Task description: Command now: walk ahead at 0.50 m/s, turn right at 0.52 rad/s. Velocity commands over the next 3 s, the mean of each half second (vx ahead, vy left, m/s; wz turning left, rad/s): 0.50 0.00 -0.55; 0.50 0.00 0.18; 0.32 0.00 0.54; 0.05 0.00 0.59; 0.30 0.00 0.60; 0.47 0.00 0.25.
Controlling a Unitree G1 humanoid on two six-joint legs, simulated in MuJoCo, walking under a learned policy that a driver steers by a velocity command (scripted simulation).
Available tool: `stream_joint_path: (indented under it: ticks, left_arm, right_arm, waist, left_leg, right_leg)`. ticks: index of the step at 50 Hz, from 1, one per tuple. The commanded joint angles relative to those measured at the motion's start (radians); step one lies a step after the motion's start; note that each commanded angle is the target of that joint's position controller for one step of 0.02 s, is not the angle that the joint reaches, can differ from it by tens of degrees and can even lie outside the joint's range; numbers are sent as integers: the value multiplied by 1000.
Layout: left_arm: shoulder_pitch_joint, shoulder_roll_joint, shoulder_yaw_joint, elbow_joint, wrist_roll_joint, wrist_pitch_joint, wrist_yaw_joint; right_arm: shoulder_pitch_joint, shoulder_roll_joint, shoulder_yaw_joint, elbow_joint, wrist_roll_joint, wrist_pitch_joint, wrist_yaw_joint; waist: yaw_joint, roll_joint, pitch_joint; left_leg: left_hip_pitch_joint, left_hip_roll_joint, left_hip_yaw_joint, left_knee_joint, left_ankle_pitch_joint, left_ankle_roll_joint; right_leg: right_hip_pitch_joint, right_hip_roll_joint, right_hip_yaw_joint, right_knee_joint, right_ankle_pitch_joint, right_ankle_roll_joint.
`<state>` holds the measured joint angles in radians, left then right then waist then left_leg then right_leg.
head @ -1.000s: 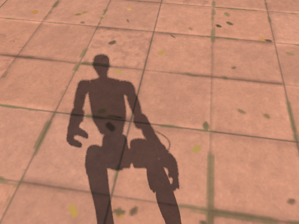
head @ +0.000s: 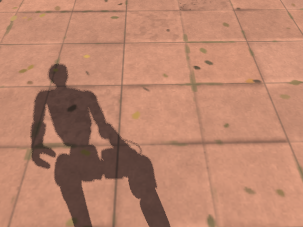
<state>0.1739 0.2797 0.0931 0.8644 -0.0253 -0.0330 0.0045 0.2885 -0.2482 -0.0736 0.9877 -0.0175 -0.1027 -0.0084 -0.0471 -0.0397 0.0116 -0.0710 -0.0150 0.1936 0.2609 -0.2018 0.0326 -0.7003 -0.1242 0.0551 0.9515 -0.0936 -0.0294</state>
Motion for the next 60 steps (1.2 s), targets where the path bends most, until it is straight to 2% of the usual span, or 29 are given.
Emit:
stream_joint_path:
  ticks: [1,4,7,9,11,12,13,14,15,16,17,18,23,26,29,32,35,37,38,39,40,41,42,43,44,48,53,57,60]
  left_arm:
    - [-42,6,-7,-66,6,-8,-21]
    - [-144,0,-16,-114,6,-7,-40]
    - [-185,19,-13,-158,4,-4,-58]
    - [-130,56,5,-166,3,1,-63]
    - [134,147,58,-105,-4,3,-52]
    - [270,253,93,-76,-4,13,-27]
    - [202,324,95,-105,-5,1,-28]
    - [235,235,64,-117,8,-13,-37]
    - [209,180,48,-112,14,-26,-37]
    - [141,146,38,-121,9,-35,-38]
    - [73,109,27,-137,11,-38,-35]
    - [37,95,19,-155,20,-39,-29]
    - [94,154,32,-149,11,-44,3]
    - [122,123,20,-130,13,-43,10]
    - [176,128,17,-95,16,-49,5]
    - [214,139,19,-65,19,-44,6]
    - [195,157,24,-56,20,-32,14]
    - [153,166,22,-68,24,-21,20]
    - [145,152,12,-85,31,-19,25]
    - [245,78,-11,-115,40,-37,18]
    - [233,66,-24,-110,35,-63,7]
    - [154,127,-13,-136,5,-86,-6]
    - [74,133,-15,-156,-4,-99,-9]
    - [33,129,-13,-167,14,-105,-5]
    - [34,133,-5,-169,33,-101,0]
    - [39,94,-8,-189,43,-71,12]
    - [-138,49,-25,-241,37,-76,6]
    - [-234,66,-23,-275,20,-92,-13]
    - [-196,105,-6,-272,29,-108,-19]
  right_arm:
    - [-74,-153,-28,-74,5,-11,-15]
    - [-16,-176,-36,-61,18,4,-19]
    - [7,-197,-46,-56,33,27,-17]
    - [-16,-227,-55,-68,41,41,-20]
    - [-45,-230,-52,-82,46,54,-21]
    - [-28,-176,-32,-107,15,45,-20]
    - [21,-55,4,-168,5,9,-8]
    - [-85,-138,-9,-184,46,-35,8]
    - [-146,-152,-12,-204,73,-54,15]
    - [-144,-143,-11,-191,57,-60,9]
    - [-137,-158,-22,-178,30,-53,2]
    - [-117,-162,-28,-174,24,-38,3]
    - [-218,-112,-18,-221,2,0,-3]
    - [-278,-77,1,-223,11,-6,15]
    - [-346,-85,9,-242,29,-11,29]
    - [-392,-109,10,-269,34,-17,45]
    - [-343,-128,7,-271,37,-20,65]
    - [-158,-177,-22,-221,33,-14,62]
    - [-7,-219,-40,-189,28,-9,57]
    - [99,-312,-63,-184,19,-4,54]
    - [122,-254,-48,-168,41,2,58]
    - [70,-206,-33,-183,47,5,54]
    - [15,-184,-27,-206,37,9,49]
    - [-32,-167,-20,-218,29,11,47]
    - [-57,-147,-11,-230,21,10,44]
    - [-47,-178,-19,-244,28,12,24]
    - [30,-198,-30,-233,44,31,-1]
    - [101,-188,-29,-221,49,52,-10]
    - [90,-193,-36,-235,41,74,-21]
  waist:
    - [22,82,50]
    - [-16,67,83]
    - [-11,84,87]
    - [40,122,27]
    - [187,104,-115]
    - [218,-49,-203]
    - [96,-248,-297]
    - [167,-104,-335]
    - [159,-68,-217]
    - [109,25,-131]
    - [72,31,-100]
    - [42,17,-82]
    - [49,16,-26]
    - [89,-34,-13]
    - [130,-49,21]
    - [145,-38,51]
    - [105,-52,29]
    - [5,-46,-95]
    - [-60,1,-196]
    - [-28,218,-325]
    - [-38,302,-362]
    - [-51,218,-237]
    - [-43,123,-142]
    - [-13,52,-64]
    - [19,50,-47]
    - [53,99,-36]
    - [-8,115,-16]
    - [-39,126,-10]
    - [-3,164,-25]
  left_leg:
    - [-55,270,-68,-155,228,127]
    - [40,296,-27,-134,251,121]
    - [148,326,5,-53,405,101]
    - [177,326,34,89,742,79]
    - [73,269,74,460,839,29]
    - [-203,215,78,794,426,-24]
    - [-611,-19,-85,1123,-366,-77]
    - [-719,15,-279,1178,-361,-45]
    - [-775,58,-270,1143,-280,-15]
    - [-726,106,-273,1044,-200,-7]
    - [-647,138,-275,950,-155,-12]
    - [-582,154,-280,909,-125,-19]
    - [-566,119,-248,623,62,-90]
    - [-498,95,-219,391,295,-85]
    - [-489,89,-207,313,383,-57]
    - [-598,87,-210,273,281,-8]
    - [-562,59,-188,254,148,45]
    - [-291,-22,-128,239,140,90]
    - [-42,39,-229,260,187,134]
    - [322,267,-678,222,86,298]
    - [448,345,-991,54,-76,358]
    - [380,326,-912,32,-186,306]
    - [243,288,-791,19,-150,273]
    - [100,252,-703,0,-55,256]
    - [15,222,-647,-18,41,245]
    - [-118,172,-540,-59,234,256]
    - [-183,94,-454,-37,228,184]
    - [-104,120,-538,33,173,170]
    - [-13,117,-605,182,340,129]
  right_leg:
    - [29,-13,-22,-143,137,2]
    - [6,0,-67,-244,127,-12]
    - [11,29,-110,-297,15,-45]
    - [137,95,-169,-299,-89,-83]
    - [512,188,-193,-388,-50,-148]
    - [808,27,77,-414,-45,-213]
    - [1066,-194,687,-594,-235,-410]
    - [1082,-216,745,-688,-254,-385]
    - [999,-186,590,-676,-178,-340]
    - [841,-136,456,-670,-67,-302]
    - [717,-98,364,-677,18,-272]
    - [632,-76,325,-700,69,-265]
    - [501,-23,222,-746,168,-257]
    - [488,22,118,-753,113,-202]
    - [531,-17,121,-761,42,-188]
    - [701,-88,131,-722,121,-181]
    - [801,-115,91,-643,363,-146]
    - [782,-62,11,-426,709,-110]
    - [648,-23,-29,-202,623,-75]
    - [268,127,-76,187,193,10]
    - [40,213,26,351,-439,29]
    - [-73,147,84,407,-405,10]
    - [-77,104,66,363,-326,-2]
    - [-50,72,50,272,-274,-2]
    - [13,44,50,193,-235,4]
    - [75,40,16,12,-167,58]
    - [159,100,0,-327,149,89]
    - [192,138,16,-452,160,80]
    - [254,167,20,-529,68,43]
